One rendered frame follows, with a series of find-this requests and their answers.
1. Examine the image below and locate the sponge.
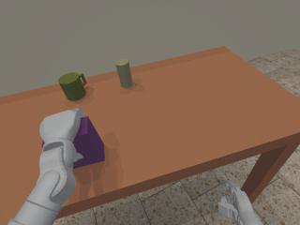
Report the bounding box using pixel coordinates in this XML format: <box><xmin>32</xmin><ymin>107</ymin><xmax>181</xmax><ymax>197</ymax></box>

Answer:
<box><xmin>41</xmin><ymin>116</ymin><xmax>105</xmax><ymax>169</ymax></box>

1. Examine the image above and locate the left robot forearm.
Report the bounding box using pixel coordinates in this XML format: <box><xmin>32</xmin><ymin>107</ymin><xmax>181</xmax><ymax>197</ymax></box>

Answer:
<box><xmin>7</xmin><ymin>138</ymin><xmax>76</xmax><ymax>225</ymax></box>

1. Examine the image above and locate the table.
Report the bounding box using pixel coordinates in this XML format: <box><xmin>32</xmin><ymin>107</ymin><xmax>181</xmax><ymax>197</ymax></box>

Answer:
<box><xmin>0</xmin><ymin>46</ymin><xmax>300</xmax><ymax>225</ymax></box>

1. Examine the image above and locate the right robot forearm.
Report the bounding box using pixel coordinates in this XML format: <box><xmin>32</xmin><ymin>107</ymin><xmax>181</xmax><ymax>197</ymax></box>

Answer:
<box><xmin>237</xmin><ymin>211</ymin><xmax>263</xmax><ymax>225</ymax></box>

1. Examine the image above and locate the robot right hand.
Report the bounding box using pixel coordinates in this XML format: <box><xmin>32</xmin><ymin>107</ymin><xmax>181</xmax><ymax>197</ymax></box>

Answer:
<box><xmin>218</xmin><ymin>178</ymin><xmax>254</xmax><ymax>222</ymax></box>

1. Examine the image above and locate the robot left hand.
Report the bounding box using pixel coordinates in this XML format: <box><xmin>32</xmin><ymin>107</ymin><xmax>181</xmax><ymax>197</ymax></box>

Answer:
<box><xmin>39</xmin><ymin>107</ymin><xmax>85</xmax><ymax>162</ymax></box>

